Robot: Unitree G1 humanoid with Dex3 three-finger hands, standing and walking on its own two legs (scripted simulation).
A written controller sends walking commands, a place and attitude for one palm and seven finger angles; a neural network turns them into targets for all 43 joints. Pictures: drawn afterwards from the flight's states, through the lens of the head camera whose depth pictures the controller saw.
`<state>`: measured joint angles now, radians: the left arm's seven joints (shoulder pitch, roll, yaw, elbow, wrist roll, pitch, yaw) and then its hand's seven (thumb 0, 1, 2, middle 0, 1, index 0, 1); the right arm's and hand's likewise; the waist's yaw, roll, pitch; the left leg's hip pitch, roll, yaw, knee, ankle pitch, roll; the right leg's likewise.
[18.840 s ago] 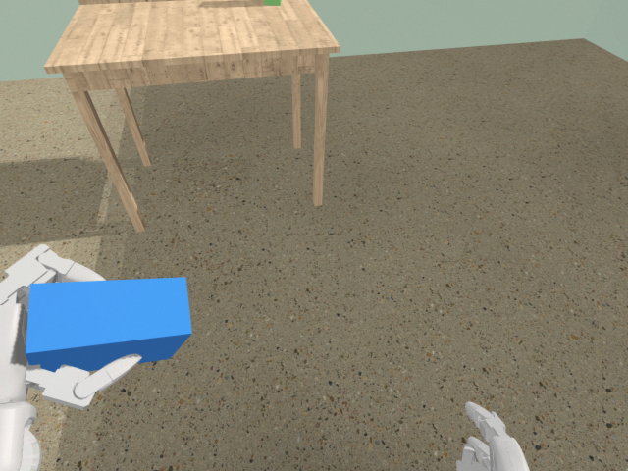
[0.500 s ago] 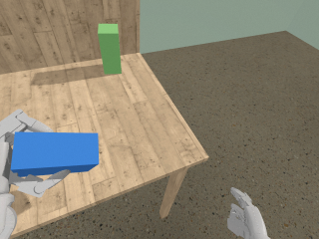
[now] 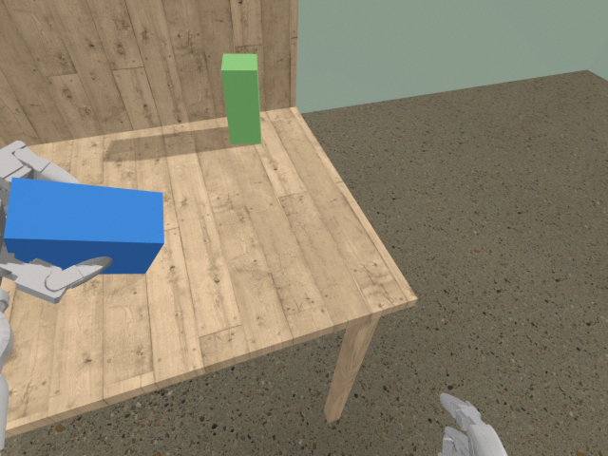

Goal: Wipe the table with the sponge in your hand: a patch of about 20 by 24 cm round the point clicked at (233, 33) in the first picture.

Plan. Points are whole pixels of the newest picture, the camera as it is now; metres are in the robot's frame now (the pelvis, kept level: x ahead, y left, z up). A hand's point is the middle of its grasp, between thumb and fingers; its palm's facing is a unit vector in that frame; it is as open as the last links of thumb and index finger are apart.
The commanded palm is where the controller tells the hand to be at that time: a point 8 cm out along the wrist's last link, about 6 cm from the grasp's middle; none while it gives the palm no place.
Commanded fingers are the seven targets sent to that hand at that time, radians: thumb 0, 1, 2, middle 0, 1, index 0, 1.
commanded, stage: turn the palm down, sponge in hand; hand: left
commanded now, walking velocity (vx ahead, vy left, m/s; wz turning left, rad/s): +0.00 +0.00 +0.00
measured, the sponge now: (112, 234) +0.28 +0.25 +0.17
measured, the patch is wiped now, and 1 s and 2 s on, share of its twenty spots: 0.00 0.00 0.00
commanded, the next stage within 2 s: none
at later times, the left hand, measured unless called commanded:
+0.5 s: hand (117, 292) +0.22 +0.22 +0.16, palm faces +0.28 -0.58 -0.77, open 10.1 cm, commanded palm +0.17 +0.25 +0.20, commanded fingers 0.00 0.10 1.30 -1.20 -1.60 -1.20 -1.60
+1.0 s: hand (108, 277) +0.23 +0.23 +0.17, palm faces +0.26 -0.35 -0.90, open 10.1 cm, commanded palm +0.19 +0.25 +0.22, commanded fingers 0.00 0.10 1.30 -1.20 -1.60 -1.20 -1.60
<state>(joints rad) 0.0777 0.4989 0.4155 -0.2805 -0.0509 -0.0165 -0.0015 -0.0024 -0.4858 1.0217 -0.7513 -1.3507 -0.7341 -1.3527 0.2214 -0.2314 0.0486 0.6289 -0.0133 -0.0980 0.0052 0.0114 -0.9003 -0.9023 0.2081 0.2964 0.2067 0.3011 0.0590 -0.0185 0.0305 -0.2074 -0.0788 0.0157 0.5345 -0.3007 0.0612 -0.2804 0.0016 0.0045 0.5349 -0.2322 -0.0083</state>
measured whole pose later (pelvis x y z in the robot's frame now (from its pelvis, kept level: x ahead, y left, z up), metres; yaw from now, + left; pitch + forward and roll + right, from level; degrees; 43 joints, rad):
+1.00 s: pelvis +0.01 -0.04 +0.00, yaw +0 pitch -1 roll +0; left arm 0.33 0.65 0.21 -0.50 0.41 0.24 0.05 0.00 -0.49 1.02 -0.76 -1.34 -0.74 -1.34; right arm 0.13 -0.26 0.02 0.58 0.05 0.05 -0.10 0.01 -0.90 -0.90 0.20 0.30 0.20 0.30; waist 0.09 0.07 -0.02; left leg -0.22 -0.03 -0.01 0.58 -0.35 0.02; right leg -0.30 0.05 -0.02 0.58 -0.28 -0.06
